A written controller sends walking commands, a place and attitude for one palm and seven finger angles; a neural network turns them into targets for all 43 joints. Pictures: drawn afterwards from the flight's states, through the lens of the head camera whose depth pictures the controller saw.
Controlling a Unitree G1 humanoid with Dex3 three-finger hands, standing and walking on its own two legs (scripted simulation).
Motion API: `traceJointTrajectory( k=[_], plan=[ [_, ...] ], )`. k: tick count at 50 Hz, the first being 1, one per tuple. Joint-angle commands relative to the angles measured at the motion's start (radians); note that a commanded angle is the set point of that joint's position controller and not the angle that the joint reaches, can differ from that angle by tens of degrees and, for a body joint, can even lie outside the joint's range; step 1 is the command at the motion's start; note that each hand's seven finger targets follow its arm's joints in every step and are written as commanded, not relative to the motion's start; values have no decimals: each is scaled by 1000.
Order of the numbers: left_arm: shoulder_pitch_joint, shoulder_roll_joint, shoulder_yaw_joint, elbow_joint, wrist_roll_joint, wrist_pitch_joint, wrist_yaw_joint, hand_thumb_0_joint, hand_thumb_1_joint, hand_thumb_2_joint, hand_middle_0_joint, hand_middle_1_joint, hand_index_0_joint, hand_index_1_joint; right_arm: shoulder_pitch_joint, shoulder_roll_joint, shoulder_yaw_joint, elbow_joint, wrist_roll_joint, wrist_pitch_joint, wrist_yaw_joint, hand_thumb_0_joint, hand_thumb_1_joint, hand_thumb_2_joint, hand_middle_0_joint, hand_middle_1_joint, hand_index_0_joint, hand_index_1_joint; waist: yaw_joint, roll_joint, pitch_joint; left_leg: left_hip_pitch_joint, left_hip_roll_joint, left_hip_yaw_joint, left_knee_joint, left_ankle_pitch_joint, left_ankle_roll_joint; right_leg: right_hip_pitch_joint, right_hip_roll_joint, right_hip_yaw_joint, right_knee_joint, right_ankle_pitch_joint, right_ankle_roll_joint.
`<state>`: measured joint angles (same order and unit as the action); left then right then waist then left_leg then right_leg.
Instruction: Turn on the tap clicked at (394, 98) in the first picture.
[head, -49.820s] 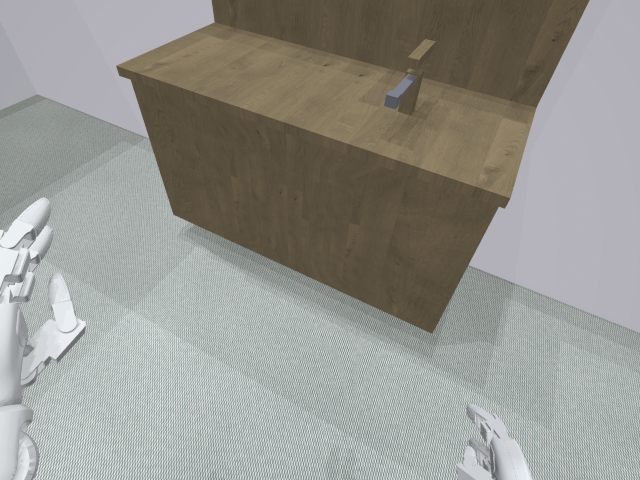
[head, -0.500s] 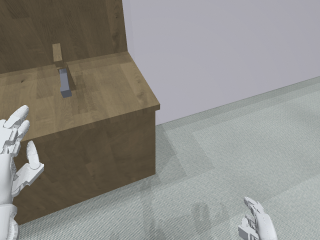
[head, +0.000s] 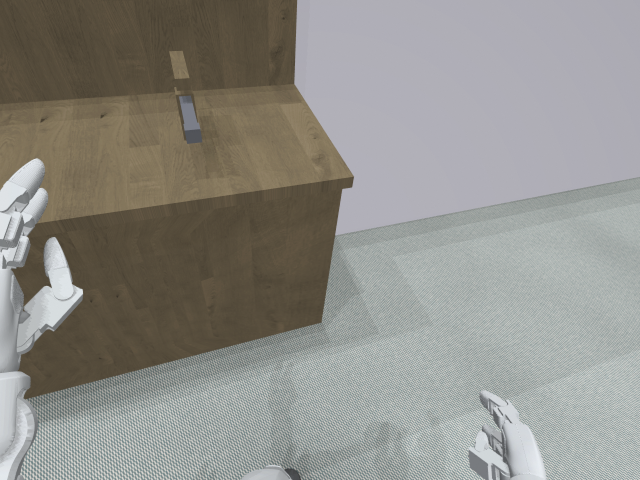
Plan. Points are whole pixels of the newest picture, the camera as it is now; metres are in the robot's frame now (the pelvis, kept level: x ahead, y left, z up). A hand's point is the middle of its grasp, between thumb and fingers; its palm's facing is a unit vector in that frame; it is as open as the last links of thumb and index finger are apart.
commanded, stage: step back with the hand held close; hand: left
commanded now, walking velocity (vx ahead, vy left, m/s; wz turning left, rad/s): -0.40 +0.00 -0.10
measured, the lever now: (192, 133) +0.67 +0.28 +0.07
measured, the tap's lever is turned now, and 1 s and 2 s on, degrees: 0 0 0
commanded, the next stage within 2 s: stop stepping back and stand still in 0.02 s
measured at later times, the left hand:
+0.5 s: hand out of the picture +0.10 +0.27 +0.19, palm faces +0.30 -0.92 -0.26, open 7.4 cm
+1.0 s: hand out of the picture +0.02 +0.27 +0.19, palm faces +0.27 -0.92 -0.30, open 7.4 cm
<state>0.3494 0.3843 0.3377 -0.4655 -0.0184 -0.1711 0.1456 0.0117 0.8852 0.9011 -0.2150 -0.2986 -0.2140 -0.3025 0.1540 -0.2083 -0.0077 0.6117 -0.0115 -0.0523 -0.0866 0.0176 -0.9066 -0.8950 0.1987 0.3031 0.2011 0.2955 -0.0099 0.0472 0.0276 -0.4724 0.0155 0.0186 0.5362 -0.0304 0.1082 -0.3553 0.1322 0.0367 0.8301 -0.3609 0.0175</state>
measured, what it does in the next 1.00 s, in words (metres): walks backwards: right foot, then left foot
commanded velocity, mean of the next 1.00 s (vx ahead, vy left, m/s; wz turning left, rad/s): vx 0.20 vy -0.02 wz -0.01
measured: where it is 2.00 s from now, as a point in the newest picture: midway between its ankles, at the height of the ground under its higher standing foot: outside the picture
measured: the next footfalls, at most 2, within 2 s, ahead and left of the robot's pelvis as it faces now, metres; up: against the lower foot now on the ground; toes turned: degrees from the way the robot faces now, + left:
right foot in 0.20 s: -0.17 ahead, -0.10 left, +0.00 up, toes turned -2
left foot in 0.34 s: -0.01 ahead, +0.12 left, +0.00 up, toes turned -2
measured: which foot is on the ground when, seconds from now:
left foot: down 0.00-0.18, up 0.20-0.32, down 0.34-0.64, up 0.66-0.96, down 0.98-1.00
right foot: up 0.00-0.18, down 0.20-0.34, up 0.36-0.66, down 0.68-1.00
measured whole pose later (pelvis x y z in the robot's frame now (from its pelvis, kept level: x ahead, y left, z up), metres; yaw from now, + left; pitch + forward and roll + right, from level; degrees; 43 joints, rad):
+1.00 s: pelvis -0.22 +0.07 +0.01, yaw -6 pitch -1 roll +0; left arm 0.45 0.34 0.28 -0.54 -0.03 -0.15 0.16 0.02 0.89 0.90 -0.21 -0.30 -0.21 -0.30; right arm 0.26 -0.24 -0.03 0.64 -0.01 -0.11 -0.10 0.02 -0.91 -0.90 0.20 0.30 0.20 0.30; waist -0.03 -0.04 -0.02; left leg -0.27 0.07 0.05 0.56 -0.30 0.02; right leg -0.27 0.00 -0.13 0.59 -0.33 -0.05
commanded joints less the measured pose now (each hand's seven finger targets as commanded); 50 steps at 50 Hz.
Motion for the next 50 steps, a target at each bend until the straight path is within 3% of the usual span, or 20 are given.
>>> traceJointTrajectory(
  k=[1, 7, 8, 9, 11, 14, 16, 17, 19, 21, 26, 30, 32, 33, 36, 40, 46, 47, 49, 50],
  plan=[
    [-78, 157, 108, -303, -25, -46, 3, 0, 900, 900, -200, -300, -200, -300, -124, -127, -74, -156, -5, -62, 32, 0, -900, -900, 200, 300, 200, 300, 42, 127, -182, -111, 253, -216, -468, -629, -62, 219, 39, -39, 319, -111, -23],
    [-1, 172, 99, -392, -71, -27, 8, 0, 900, 900, -200, -300, -200, -300, -91, -90, -53, -128, 6, -83, 55, 0, -900, -900, 200, 300, 200, 300, 52, 158, -297, 326, 103, 61, -314, -299, -250, 154, 0, -157, -446, -227, -91],
    [-10, 192, 113, -382, -62, -44, 11, 0, 900, 900, -200, -300, -200, -300, -63, -94, -56, -102, 21, -85, 55, 0, -900, -900, 200, 300, 200, 300, 41, -8, -281, 442, 17, 163, 43, -266, -265, -28, -153, -40, -632, -166, -145],
    [-17, 202, 119, -382, -50, -61, 19, 0, 900, 900, -200, -300, -200, -300, -56, -107, -63, -75, 28, -84, 53, 0, -900, -900, 200, 300, 200, 300, 29, -244, -203, 440, -7, 12, 428, -305, -236, -279, -378, 261, -704, -138, -220],
    [-115, 262, 170, -381, -63, -53, 17, 0, 900, 900, -200, -300, -200, -300, -66, -123, -48, -75, 8, -71, 44, 0, -900, -900, 200, 300, 200, 300, 0, -173, -98, 166, 18, -131, 758, -319, -181, -280, -499, 245, -675, -46, -305],
    [-286, 161, 47, -276, -46, 3, -23, 0, 900, 900, -200, -300, -200, -300, -106, -127, -35, -108, 38, -75, 19, 0, -900, -900, 200, 300, 200, 300, -31, -154, 35, 207, 69, -113, 234, -279, -122, -134, -337, 126, -458, 46, -142],
    [-260, 110, 19, -161, -36, 20, -7, 0, 900, 900, -200, -300, -200, -300, -53, -162, -25, -79, 26, -76, 3, 0, -900, -900, 200, 300, 200, 300, -35, 301, 4, 316, 93, -197, -111, -220, -87, -101, -151, -12, -142, 18, -61],
    [-318, 111, -4, -188, -37, 18, 4, 0, 900, 900, -200, -300, -200, -300, -56, -163, -18, -97, 21, -84, 9, 0, -900, -900, 200, 300, 200, 300, -33, 472, 6, 310, 235, -410, -263, -364, -52, -168, -78, -58, 33, -191, -28],
    [-282, 156, 22, -161, -33, -4, 13, 0, 900, 900, -200, -300, -200, -300, -68, -107, 10, -116, 18, -110, 7, 0, -900, -900, 200, 300, 200, 300, -21, 230, 6, 259, 309, -609, -399, -678, -19, -205, -77, 18, 178, -181, -45],
    [-182, 162, 45, -291, -39, -3, 9, 0, 900, 900, -200, -300, -200, -300, -82, -121, -18, -132, 8, -112, 23, 0, -900, -900, 200, 300, 200, 300, 5, 39, -95, 201, 271, -516, -459, -753, -127, -81, -56, -2, 219, -111, -51],
    [156, 171, 109, -464, -30, -14, 15, 0, 900, 900, -200, -300, -200, -300, -109, -102, -28, -181, 2, -96, 50, 0, -900, -900, 200, 300, 200, 300, 28, 274, -155, 61, 171, -120, -475, -683, -122, 176, -44, -159, 19, -17, -52],
    [197, 212, 187, -316, -31, 6, 30, 0, 900, 900, -200, -300, -200, -300, -77, -83, -34, -158, -8, -65, 23, 0, -900, -900, 200, 300, 200, 300, 40, 124, -167, -106, 143, -42, -268, -611, -125, 477, -32, -210, -298, -134, -91],
    [127, 194, 167, -255, -18, 25, 16, 0, 900, 900, -200, -300, -200, -300, -41, -76, -47, -118, 12, -49, 17, 0, -900, -900, 200, 300, 200, 300, 29, -254, -125, -129, -4, 136, 382, -473, -139, 309, -286, 49, -535, -77, -188],
    [59, 208, 175, -261, -22, 14, 9, 0, 900, 900, -200, -300, -200, -300, -36, -107, -56, -115, 23, -49, 11, 0, -900, -900, 200, 300, 200, 300, 5, -286, -78, -210, -5, 20, 631, -443, -126, 147, -426, 296, -644, -208, -228],
    [-16, 163, 145, -47, -19, -14, -10, 0, 900, 900, -200, -300, -200, -300, -31, -98, -51, -82, 12, -58, 19, 0, -900, -900, 200, 300, 200, 300, -34, -212, -53, -241, 64, -30, 754, -300, -131, -27, -432, 284, -702, -524, -205],
    [-100, 110, 18, -130, -14, -37, -7, 0, 900, 900, -200, -300, -200, -300, -79, -130, -49, -85, 23, -70, 0, 0, -900, -900, 200, 300, 200, 300, -12, -17, 28, -180, 79, 9, 533, -261, -112, 27, -406, 232, -678, -298, -178],
    [-81, 198, 102, -338, -4, -53, 48, 0, 900, 900, -200, -300, -200, -300, -43, -115, -45, -108, -2, -121, -19, 0, -900, -900, 200, 300, 200, 300, 6, -136, -75, 216, 14, 108, 25, -347, -76, 87, -354, 90, -557, -249, -171],
    [-53, 200, 119, -343, -13, -51, 51, 0, 900, 900, -200, -300, -200, -300, -35, -122, -49, -117, -5, -121, -21, 0, -900, -900, 200, 300, 200, 300, 1, -71, -74, 290, 19, 78, -51, -348, -69, 56, -320, 54, -469, -225, -148],
    [25, 191, 155, -338, -25, -57, 57, 0, 900, 900, -200, -300, -200, -300, -33, -157, -55, -140, -3, -107, -19, 0, -900, -900, 200, 300, 200, 300, 4, 287, -76, 418, 256, -313, -231, -379, 27, -128, -148, -93, -139, -143, -55],
    [1, 189, 152, -348, -18, -58, 59, 0, 900, 900, -200, -300, -200, -300, -28, -129, -45, -143, -1, -98, -10, 0, -900, -900, 200, 300, 200, 300, -5, 297, -41, 368, 334, -433, -297, -299, 66, -173, -111, -96, -7, -187, -34]
  ],
)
